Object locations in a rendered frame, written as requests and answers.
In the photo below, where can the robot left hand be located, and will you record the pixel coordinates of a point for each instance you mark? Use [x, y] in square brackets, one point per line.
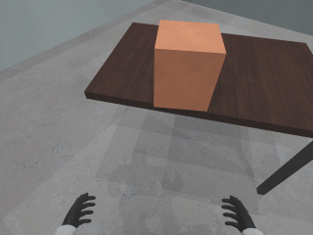
[75, 213]

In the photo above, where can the table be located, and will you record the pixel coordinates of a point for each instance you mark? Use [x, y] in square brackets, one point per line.
[264, 83]

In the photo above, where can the left robot forearm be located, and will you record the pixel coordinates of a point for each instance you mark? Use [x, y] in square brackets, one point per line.
[65, 230]

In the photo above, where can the carton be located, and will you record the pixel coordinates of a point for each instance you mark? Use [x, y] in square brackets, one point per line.
[188, 60]

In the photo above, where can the robot right hand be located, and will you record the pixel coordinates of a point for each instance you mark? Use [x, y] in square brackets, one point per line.
[240, 214]

